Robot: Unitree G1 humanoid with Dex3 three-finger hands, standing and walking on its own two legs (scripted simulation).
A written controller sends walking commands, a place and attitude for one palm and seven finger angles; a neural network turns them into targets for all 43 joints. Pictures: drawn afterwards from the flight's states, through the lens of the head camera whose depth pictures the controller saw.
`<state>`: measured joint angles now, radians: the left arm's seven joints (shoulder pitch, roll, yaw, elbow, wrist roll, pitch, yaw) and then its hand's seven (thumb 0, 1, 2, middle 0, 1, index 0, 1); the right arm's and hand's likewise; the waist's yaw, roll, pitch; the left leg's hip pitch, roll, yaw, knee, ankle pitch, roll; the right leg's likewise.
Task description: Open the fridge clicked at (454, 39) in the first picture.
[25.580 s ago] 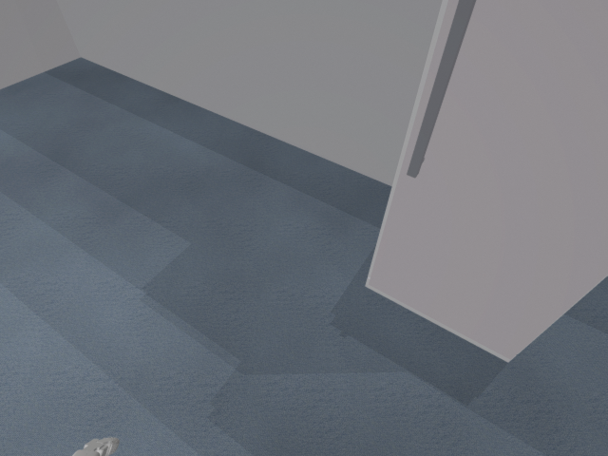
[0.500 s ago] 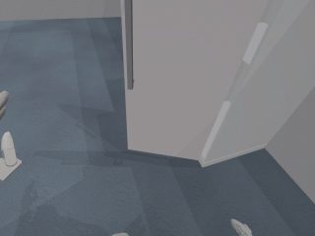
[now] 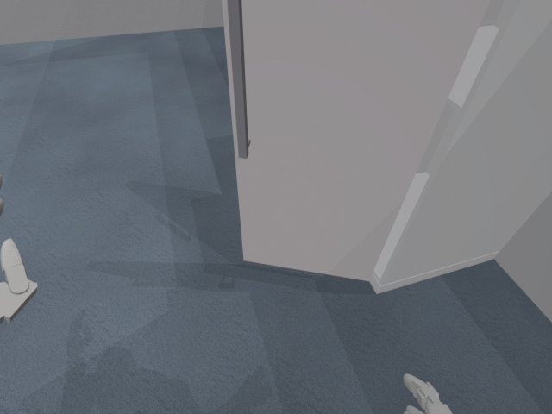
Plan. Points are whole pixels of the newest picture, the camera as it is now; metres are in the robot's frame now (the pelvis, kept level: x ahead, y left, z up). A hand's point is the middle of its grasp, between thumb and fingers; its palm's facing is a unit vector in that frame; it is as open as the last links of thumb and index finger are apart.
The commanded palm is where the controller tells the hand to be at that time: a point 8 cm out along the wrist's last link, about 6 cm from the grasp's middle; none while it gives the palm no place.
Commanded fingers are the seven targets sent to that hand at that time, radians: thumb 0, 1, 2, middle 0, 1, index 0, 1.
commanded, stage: stop stepping back and stand still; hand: left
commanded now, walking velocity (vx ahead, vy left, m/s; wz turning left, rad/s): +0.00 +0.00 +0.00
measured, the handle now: (242, 79) +0.77 +0.16 +0.12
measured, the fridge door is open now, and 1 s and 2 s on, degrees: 62 62 62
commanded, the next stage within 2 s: let the arm hang, fingers relaxed in 1.22 s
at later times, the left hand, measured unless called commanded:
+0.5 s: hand (49, 260) +0.23 +0.28 +0.16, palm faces +0.40 -0.80 -0.45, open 7.4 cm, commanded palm +0.17 +0.32 +0.18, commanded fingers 0.00 0.90 0.90 -0.20 -0.30 -0.20 -0.30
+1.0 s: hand (18, 284) +0.20 +0.30 +0.16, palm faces +0.43 -0.80 -0.42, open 7.4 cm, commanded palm +0.14 +0.33 +0.18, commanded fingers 0.00 0.90 0.90 -0.20 -0.30 -0.20 -0.30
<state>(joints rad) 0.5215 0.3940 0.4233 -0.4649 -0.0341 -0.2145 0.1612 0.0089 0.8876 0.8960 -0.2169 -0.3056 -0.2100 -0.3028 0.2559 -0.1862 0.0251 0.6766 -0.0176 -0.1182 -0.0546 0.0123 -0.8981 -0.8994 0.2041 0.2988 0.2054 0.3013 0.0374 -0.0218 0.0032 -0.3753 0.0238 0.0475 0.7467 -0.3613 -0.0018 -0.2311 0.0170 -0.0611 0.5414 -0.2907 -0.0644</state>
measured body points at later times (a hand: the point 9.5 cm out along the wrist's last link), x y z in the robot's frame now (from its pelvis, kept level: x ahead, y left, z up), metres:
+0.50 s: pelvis +0.03 +0.02 +0.00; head +0.03 +0.02 +0.45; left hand +0.20 +0.32 +0.19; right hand +0.20 -0.21 -0.07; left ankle +0.04 +0.13 -0.73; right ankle +0.00 -0.08 -0.73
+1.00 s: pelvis +0.00 +0.04 +0.01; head +0.00 +0.05 +0.46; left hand +0.17 +0.34 +0.18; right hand +0.16 -0.20 -0.07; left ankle +0.04 +0.13 -0.73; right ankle +0.00 -0.08 -0.73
